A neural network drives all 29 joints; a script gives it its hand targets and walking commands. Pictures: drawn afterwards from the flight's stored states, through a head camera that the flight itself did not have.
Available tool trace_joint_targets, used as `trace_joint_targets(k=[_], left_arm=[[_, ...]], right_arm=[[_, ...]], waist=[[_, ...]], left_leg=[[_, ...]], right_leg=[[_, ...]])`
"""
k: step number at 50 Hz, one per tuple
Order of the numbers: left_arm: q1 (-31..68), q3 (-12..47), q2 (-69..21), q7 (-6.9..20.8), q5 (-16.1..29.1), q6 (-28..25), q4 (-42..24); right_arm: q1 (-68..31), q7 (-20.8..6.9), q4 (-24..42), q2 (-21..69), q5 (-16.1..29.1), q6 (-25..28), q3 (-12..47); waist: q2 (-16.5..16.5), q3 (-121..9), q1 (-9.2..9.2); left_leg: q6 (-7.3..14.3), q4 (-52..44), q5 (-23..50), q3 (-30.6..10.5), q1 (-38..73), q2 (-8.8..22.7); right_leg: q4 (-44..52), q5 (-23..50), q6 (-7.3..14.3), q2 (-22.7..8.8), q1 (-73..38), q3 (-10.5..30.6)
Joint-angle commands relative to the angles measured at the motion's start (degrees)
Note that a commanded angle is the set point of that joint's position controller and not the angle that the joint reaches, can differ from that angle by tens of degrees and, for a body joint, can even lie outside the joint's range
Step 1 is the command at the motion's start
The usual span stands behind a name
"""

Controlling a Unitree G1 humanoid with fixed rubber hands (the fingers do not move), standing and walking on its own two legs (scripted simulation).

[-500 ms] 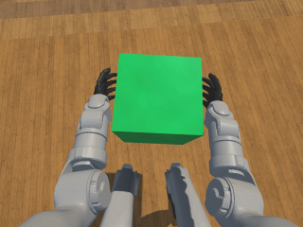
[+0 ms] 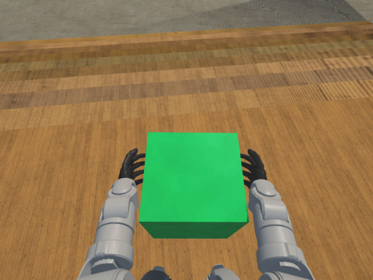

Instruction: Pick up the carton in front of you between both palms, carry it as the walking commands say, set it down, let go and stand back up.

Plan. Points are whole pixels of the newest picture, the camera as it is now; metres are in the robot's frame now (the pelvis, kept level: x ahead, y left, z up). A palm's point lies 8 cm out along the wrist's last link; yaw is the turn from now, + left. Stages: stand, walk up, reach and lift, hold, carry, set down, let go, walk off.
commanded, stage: reach and lift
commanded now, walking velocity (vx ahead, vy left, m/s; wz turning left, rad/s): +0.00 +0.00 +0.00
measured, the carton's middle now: (191, 190) +0.33 -0.01 -0.10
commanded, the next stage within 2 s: hold in 1.32 s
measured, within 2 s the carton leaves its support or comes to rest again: neither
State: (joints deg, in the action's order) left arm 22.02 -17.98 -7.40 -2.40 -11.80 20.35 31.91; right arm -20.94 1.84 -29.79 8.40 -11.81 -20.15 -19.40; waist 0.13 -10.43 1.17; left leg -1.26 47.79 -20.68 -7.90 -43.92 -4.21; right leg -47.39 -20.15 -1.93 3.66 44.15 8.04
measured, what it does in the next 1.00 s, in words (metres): stands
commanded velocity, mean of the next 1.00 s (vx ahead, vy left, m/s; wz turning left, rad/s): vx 0.00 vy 0.00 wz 0.00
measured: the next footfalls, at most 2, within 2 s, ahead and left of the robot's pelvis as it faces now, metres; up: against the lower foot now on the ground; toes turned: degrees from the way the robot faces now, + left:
none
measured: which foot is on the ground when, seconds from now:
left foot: down 0.00-1.00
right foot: down 0.00-1.00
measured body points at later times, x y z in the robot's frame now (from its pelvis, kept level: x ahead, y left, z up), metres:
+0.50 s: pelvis +0.00 +0.00 +0.04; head -0.03 +0.00 +0.49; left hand +0.31 +0.15 +0.06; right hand +0.31 -0.16 +0.06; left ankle +0.02 +0.13 -0.70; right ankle +0.02 -0.14 -0.70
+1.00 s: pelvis +0.01 +0.00 +0.05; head -0.02 +0.00 +0.50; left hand +0.32 +0.15 +0.07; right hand +0.32 -0.15 +0.07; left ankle +0.02 +0.13 -0.70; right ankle +0.02 -0.14 -0.70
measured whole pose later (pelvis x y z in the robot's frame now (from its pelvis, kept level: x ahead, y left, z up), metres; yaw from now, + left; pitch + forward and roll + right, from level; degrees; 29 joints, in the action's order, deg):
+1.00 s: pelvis +0.01 +0.00 +0.05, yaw +0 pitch -4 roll +0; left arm 15.9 -14.4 -8.9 -0.4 -16.3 37.6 19.0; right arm -16.2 -0.6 -18.8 9.0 -16.3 -37.0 -14.6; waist 0.0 -0.5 0.4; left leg -0.7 22.8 -12.1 -8.2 -6.9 -2.2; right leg -22.6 -11.6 -1.0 2.0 7.2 8.0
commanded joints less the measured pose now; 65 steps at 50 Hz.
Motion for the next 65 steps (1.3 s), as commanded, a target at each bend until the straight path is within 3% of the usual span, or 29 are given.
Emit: trace_joint_targets(k=[1,11,17,22,30,53,65], left_arm=[[26.3,34.4,-58.8,13.9,8.6,0.3,-0.5],[19.2,38.5,-57.6,15.1,10.7,8.7,-9.6],[19.6,34.0,-55.7,15.9,8.9,12.9,-9.2],[26.1,31.5,-56.4,17.0,8.1,12.9,-7.8],[29.8,32.4,-57.6,17.4,8.5,13.1,-8.0],[20.4,35.5,-55.5,16.2,10.2,16.0,-16.2],[20.2,36.3,-55.0,16.2,11.0,17.8,-18.6]], right_arm=[[-25.7,-13.9,-1.9,57.5,8.0,-1.4,35.4],[-18.2,-14.5,6.2,56.9,9.8,-9.3,39.0],[-18.3,-15.3,5.8,55.1,8.0,-13.4,34.8],[-24.6,-16.4,4.2,56.3,7.1,-13.5,32.7],[-28.9,-16.6,4.7,57.5,7.9,-13.6,33.9],[-19.6,-16.0,12.8,54.4,9.4,-16.4,36.2],[-19.4,-16.0,15.0,54.2,10.1,-18.1,37.1]], waist=[[0.2,-24.2,-0.4],[-0.2,-12.1,-0.63],[0.0,-1.4,-0.91],[-0.3,-0.5,-0.87],[-0.2,-4.2,-1.0],[0.1,-4.9,-0.82],[0.1,-3.4,-1.01]], left_leg=[[0.4,-9.8,20.7,3.0,20.6,-2.6],[0.2,-22.0,23.8,3.1,33.9,-1.5],[0.7,-26.4,14.3,3.8,34.2,-1.4],[1.1,-26.1,8.3,4.4,33.5,-1.0],[1.0,-25.9,8.5,4.5,34.7,-1.0],[0.1,-28.4,22.7,3.8,41.6,-1.7],[0.1,-29.1,21.9,3.8,42.3,-1.7]], right_leg=[[9.2,20.6,1.2,2.9,-21.1,-3.4],[21.6,23.9,0.9,2.1,-34.9,-3.4],[25.6,14.4,1.4,1.8,-35.9,-3.9],[25.6,8.3,1.6,1.4,-35.4,-4.3],[25.3,8.8,1.5,1.3,-37.4,-4.4],[27.6,22.4,0.8,2.3,-42.8,-4.3],[28.4,21.8,0.7,2.3,-43.3,-4.1]])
